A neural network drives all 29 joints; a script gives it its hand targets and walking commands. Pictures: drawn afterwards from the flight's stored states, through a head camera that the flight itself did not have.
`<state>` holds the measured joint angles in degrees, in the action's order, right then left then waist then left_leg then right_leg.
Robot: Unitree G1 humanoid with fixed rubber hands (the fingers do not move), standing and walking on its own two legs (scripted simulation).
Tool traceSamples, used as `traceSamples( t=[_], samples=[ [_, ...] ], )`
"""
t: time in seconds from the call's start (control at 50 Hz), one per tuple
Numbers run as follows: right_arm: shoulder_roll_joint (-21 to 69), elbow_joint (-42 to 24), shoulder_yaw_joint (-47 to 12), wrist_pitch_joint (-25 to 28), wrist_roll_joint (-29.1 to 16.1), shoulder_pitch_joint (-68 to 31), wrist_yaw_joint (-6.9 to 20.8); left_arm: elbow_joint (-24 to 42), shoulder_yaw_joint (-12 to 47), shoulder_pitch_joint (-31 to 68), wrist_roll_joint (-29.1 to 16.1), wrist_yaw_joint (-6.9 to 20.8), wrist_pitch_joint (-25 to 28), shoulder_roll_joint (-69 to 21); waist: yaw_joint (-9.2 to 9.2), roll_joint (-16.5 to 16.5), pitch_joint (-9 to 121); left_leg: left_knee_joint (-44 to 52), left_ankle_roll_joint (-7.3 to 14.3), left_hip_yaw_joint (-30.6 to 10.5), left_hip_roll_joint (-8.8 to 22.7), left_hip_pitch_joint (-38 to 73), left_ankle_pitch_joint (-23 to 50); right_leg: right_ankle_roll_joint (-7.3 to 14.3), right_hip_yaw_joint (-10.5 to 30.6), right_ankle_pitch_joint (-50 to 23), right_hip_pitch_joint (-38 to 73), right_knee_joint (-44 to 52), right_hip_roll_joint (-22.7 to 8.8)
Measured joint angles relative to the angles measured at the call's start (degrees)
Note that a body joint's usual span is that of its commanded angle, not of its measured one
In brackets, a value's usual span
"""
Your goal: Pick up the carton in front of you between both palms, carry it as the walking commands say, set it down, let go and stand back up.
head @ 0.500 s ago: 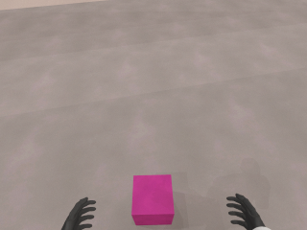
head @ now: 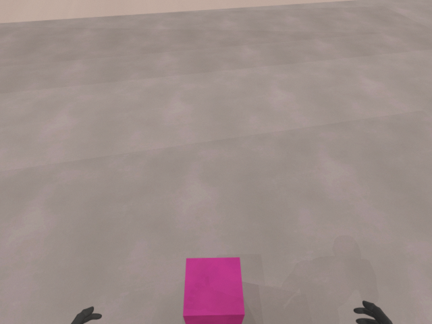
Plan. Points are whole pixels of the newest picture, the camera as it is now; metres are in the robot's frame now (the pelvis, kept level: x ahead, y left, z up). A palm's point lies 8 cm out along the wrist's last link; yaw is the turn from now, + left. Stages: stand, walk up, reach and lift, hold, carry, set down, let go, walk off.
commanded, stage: stand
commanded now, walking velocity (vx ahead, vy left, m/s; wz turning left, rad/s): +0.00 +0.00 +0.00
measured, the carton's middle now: (213, 295) +0.39 +0.03 -0.65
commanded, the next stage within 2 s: none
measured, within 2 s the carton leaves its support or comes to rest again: neither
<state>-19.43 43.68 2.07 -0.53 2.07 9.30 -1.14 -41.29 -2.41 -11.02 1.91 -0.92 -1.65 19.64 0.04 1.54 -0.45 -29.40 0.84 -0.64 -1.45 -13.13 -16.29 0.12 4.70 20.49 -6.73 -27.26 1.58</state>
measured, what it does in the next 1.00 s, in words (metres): stands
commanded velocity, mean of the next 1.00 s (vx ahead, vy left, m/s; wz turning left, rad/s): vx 0.00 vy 0.00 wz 0.00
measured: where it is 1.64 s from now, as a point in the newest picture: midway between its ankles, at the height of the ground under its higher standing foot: outside the picture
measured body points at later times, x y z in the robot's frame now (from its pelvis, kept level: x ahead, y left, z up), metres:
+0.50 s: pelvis +0.00 +0.00 +0.01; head +0.01 +0.01 +0.46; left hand +0.11 +0.31 -0.11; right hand +0.11 -0.30 -0.10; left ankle -0.01 +0.11 -0.74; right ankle -0.07 -0.12 -0.74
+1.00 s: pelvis -0.01 +0.00 +0.01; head +0.00 +0.00 +0.46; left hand +0.10 +0.31 -0.11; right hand +0.10 -0.31 -0.10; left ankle -0.01 +0.11 -0.74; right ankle -0.07 -0.12 -0.74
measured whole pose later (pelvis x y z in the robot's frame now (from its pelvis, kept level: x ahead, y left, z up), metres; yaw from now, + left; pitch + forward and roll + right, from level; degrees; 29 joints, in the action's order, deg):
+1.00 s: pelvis -0.01 +0.00 +0.01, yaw -1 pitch -2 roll +0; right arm -21.9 58.9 -0.3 0.5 0.7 5.1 -1.2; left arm -56.8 0.3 -7.8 0.7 -1.2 0.0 22.4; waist -0.2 0.7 -1.8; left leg -21.7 0.9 -0.2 -1.2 -8.2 -11.8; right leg 0.1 5.4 15.6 -2.0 -19.5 1.4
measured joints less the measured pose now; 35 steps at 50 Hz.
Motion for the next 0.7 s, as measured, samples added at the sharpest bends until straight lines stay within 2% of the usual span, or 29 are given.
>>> traceSamples(
  t=[0.4,0.7],
  samples=[
    [-0.4,8.7,-1.6,0.7,-0.7,-1.4,-0.3,-9.9,1.9,1.6,-0.4,-0.6,1.2,1.1,-0.3,-0.5,-0.8,4.5,0.3,0.2,-0.4,3.2,2.2,-0.2,0.3,-2.1,3.0,4.2,-0.6],
    [-1.4,13.0,-1.9,0.7,-1.1,-2.9,-0.2,-13.5,2.5,2.4,-0.9,-0.4,1.7,1.7,-0.01,-0.7,-1.3,6.9,0.1,0.4,-0.1,4.4,3.8,-0.1,0.5,-3.8,4.0,6.5,-0.4]
  ],
)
